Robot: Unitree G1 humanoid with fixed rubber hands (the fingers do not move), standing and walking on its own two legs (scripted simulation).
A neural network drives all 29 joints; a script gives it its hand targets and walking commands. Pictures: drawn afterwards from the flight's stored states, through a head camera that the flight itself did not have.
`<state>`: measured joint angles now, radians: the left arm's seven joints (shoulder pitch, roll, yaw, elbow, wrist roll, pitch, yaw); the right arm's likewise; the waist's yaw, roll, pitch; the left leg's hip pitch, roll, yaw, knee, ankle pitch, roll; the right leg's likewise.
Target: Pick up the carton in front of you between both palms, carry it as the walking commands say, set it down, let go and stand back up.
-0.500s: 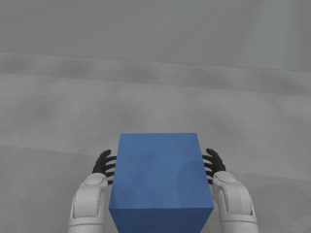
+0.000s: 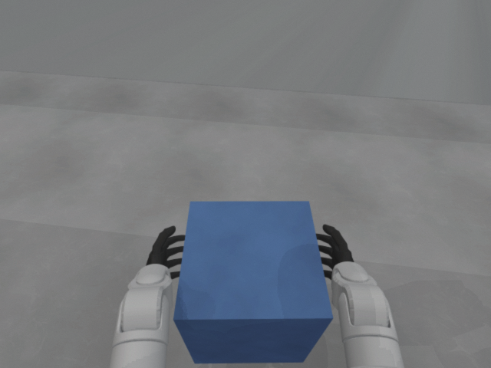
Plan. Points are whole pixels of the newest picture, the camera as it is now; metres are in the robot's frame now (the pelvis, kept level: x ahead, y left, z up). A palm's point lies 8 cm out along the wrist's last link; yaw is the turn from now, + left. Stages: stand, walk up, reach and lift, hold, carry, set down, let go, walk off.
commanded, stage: hold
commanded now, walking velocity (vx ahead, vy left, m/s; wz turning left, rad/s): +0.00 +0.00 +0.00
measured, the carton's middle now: (249, 285) +0.30 +0.00 -0.04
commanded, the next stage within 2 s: set down in 0.80 s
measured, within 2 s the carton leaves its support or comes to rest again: neither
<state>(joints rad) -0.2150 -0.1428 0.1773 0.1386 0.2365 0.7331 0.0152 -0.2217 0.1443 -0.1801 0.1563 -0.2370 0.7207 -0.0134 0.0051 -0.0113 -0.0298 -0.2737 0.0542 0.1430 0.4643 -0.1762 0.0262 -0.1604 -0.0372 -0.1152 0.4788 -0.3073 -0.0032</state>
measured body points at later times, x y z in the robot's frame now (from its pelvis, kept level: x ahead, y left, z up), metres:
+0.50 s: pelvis -0.03 +0.01 +0.00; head -0.07 +0.03 +0.45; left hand +0.28 +0.14 +0.04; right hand +0.26 -0.16 +0.04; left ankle +0.04 +0.12 -0.74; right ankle -0.03 -0.11 -0.74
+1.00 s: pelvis -0.01 +0.02 +0.00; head -0.04 +0.03 +0.45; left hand +0.32 +0.14 +0.04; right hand +0.29 -0.17 +0.04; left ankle +0.04 +0.12 -0.74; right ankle -0.03 -0.11 -0.74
